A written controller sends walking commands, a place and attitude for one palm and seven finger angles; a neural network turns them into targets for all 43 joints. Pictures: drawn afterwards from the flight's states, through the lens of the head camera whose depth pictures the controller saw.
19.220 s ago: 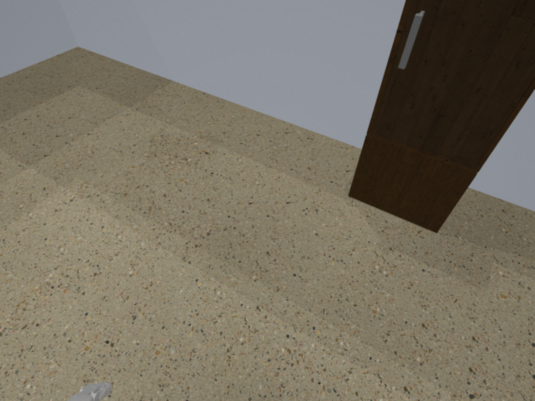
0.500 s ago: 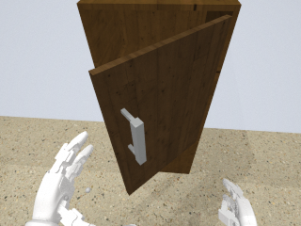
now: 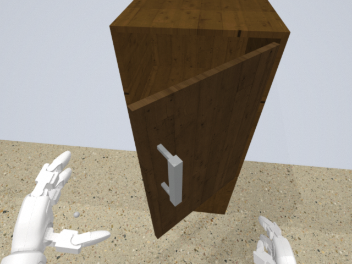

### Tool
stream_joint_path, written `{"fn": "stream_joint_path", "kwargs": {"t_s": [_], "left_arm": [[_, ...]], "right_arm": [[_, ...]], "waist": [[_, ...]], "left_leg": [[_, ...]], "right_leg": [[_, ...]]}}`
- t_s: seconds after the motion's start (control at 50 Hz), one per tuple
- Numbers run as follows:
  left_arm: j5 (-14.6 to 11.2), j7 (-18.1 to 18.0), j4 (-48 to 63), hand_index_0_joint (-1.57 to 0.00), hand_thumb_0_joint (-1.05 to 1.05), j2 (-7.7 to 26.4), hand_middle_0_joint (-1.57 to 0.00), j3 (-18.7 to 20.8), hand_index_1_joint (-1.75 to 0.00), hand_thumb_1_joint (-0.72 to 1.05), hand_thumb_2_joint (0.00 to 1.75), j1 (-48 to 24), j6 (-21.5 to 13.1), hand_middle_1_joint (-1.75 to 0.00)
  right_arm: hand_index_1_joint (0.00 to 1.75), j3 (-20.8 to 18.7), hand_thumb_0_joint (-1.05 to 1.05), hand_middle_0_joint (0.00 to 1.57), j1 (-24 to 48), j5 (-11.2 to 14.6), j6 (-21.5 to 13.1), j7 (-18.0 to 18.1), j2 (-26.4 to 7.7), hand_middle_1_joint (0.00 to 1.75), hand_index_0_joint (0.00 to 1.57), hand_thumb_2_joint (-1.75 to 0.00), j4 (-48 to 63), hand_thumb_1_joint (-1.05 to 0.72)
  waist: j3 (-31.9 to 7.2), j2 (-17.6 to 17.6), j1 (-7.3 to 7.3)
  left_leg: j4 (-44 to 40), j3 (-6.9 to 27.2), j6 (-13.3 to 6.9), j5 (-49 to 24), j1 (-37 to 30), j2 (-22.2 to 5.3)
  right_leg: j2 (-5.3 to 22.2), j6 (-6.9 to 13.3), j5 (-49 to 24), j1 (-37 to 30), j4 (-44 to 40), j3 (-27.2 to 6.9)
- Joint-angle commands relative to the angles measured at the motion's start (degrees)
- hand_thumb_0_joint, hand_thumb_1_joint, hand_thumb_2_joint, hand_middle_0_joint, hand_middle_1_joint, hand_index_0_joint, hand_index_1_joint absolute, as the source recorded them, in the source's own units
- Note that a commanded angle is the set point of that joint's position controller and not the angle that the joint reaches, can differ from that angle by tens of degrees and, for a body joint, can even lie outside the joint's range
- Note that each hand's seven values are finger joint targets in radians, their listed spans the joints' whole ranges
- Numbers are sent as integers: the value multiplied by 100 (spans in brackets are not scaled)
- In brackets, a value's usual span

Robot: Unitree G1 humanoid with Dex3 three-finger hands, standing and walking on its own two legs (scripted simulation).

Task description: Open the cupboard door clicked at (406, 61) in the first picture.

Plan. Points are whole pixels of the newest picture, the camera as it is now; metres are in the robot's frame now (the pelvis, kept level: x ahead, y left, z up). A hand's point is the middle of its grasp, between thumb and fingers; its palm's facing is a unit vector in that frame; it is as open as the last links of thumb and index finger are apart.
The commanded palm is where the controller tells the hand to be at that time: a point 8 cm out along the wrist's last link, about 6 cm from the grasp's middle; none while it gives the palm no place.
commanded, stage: draw the hand back to the body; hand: left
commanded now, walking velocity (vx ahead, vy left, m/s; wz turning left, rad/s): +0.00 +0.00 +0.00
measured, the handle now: (169, 176) +0.29 +0.05 +0.07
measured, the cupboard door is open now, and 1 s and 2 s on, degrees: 44 44 44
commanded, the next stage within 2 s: step back with the hand held close in 0.84 s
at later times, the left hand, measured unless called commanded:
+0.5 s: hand (42, 174) +0.21 +0.25 +0.18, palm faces +0.45 -0.80 -0.40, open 8.6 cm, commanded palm +0.16 +0.29 +0.19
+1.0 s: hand (55, 177) +0.20 +0.23 +0.18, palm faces +0.43 -0.81 -0.40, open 7.4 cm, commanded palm +0.15 +0.27 +0.19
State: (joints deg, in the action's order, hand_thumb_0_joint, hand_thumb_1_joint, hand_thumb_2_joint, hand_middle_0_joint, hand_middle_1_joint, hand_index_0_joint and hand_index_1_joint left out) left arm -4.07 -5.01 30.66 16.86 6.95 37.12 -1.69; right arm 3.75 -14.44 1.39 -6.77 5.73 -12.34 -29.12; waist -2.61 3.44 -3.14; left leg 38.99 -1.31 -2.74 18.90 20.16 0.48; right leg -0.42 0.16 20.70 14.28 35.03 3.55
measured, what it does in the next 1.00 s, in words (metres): stands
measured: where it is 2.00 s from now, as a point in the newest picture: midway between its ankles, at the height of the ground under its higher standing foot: outside the picture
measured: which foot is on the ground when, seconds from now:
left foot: down 0.00-1.00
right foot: down 0.00-1.00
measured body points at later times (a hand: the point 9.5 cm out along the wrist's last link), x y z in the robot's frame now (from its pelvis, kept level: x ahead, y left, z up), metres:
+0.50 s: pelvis +0.02 -0.01 +0.02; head +0.00 -0.02 +0.47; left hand +0.18 +0.29 +0.20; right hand +0.21 -0.22 -0.06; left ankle +0.02 +0.08 -0.72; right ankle -0.02 -0.12 -0.72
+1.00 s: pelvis +0.01 -0.03 +0.02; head -0.01 -0.05 +0.47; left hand +0.17 +0.27 +0.20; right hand +0.20 -0.25 -0.07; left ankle +0.02 +0.08 -0.72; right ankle -0.02 -0.12 -0.72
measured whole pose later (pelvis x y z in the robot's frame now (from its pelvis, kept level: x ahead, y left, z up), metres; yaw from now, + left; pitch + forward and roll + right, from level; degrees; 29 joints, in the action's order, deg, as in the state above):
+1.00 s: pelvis +0.01 -0.03 +0.02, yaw -1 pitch -4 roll +0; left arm -4.4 -5.9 22.2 19.4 18.8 26.5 -4.7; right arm 0.9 -10.4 0.8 -3.8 4.4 -13.3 -36.3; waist 1.6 4.2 -3.9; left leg 23.6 -1.8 -0.8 12.5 6.8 -0.4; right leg -1.8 1.9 14.5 1.7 20.5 2.7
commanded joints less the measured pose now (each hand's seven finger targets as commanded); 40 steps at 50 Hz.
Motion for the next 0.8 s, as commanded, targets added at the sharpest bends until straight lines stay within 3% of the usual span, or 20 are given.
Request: {"fn": "stream_joint_path", "kwargs": {"t_s": [0.0, 0.06, 0.18, 0.32, 0.36, 0.44, 0.48, 0.52, 0.6, 0.66, 0.78], "left_arm": [[126, -269, 1224, -17, 0, 801, -17, 654, -30, 13, 57, -483, -406, -30], [157, -313, 1210, -18, 0, 872, -18, 789, -30, 23, 62, -590, -450, -30], [110, -320, 904, -18, 0, 954, -18, 1142, -30, 44, 70, -645, -440, -30], [54, -318, 721, -19, 0, 1195, -19, 1622, -30, 69, 81, -1106, -474, -30], [54, -337, 690, -19, 0, 1350, -19, 1801, -30, 76, 84, -1241, -494, -30], [4, -336, 548, -20, 0, 1406, -20, 1959, -30, 90, 90, -1524, -509, -30], [-1, -296, 363, -20, 0, 1176, -20, 1752, -30, 90, 90, -1379, -492, -30], [-16, -262, 286, -20, 0, 1070, -20, 1635, -30, 90, 90, -1339, -479, -30], [-6, -258, 409, -20, 0, 1244, -20, 1745, -30, 90, 90, -1353, -525, -30], [10, -280, 545, -20, 0, 1484, -20, 1932, -30, 90, 90, -1464, -566, -30], [-13, -265, 491, -20, 0, 1358, -20, 1852, -30, 90, 90, -1456, -597, -30]], "right_arm": [[30, -270, 0, 20, 835, -70, -360, 61, -606, 30, 20, -90, 809, -90], [30, -273, 0, 20, 876, -92, -385, 28, -632, 30, 20, -90, 672, -90], [30, -315, 0, 20, 955, -113, -290, -44, -648, 30, 20, -90, 517, -90], [30, -379, 0, 20, 1046, -116, -129, -75, -660, 30, 20, -90, 398, -90], [30, -385, 0, 20, 1079, -126, -116, -71, -671, 30, 20, -90, 335, -90], [30, -413, 0, 20, 1106, -111, -72, -76, -668, 30, 20, -90, 273, -90], [30, -419, 0, 20, 1123, -116, -59, -88, -674, 30, 20, -90, 263, -90], [30, -442, 0, 20, 1137, -110, -34, -112, -703, 30, 20, -90, 266, -90], [30, -480, 0, 20, 1170, -121, -16, -109, -711, 30, 20, -90, 272, -90], [30, -480, 0, 20, 1205, -121, -42, -80, -692, 30, 20, -90, 251, -90], [30, -464, 0, 20, 1203, -111, -84, -77, -637, 30, 20, -90, 201, -90]], "waist": [[-198, -105, 20], [-249, 154, -18], [-118, -111, -71], [-129, -67, -87], [-180, 148, -112], [-106, 31, -80], [-18, 146, -68], [19, -61, -55], [-125, -246, -89], [-227, -46, -125], [0, 140, -81]], "left_leg": [[-1123, 424, 155, -833, -865, -190], [-1318, 465, 202, -1275, -1091, -221], [-1576, 449, 266, -1966, -1304, -272], [-1713, 332, 246, -2041, -1536, -261], [-1722, 304, 236, -2061, -1571, -239], [-1762, 259, 211, -1964, -1633, -218], [-1767, 223, 186, -2058, -1671, -206], [-1796, 215, 162, -1941, -1689, -207], [-1758, 164, 114, -2030, -1712, -172], [-1725, 140, 106, -2023, -1752, -142], [-1716, 92, 110, -1884, -1783, -133]], "right_leg": [[46, 141, -812, 65, -941, -150], [61, 167, -1068, -218, -1005, -135], [36, 145, -1463, -554, -1185, -113], [26, 135, -1664, -750, -1421, -163], [39, 155, -1731, -854, -1474, -187], [34, 127, -1754, -832, -1568, -183], [57, 116, -1841, -818, -1600, -191], [44, 95, -1777, -795, -1648, -191], [56, 86, -2008, -916, -1660, -225], [79, 98, -2075, -977, -1682, -265], [88, 87, -2003, -820, -1799, -306]]}}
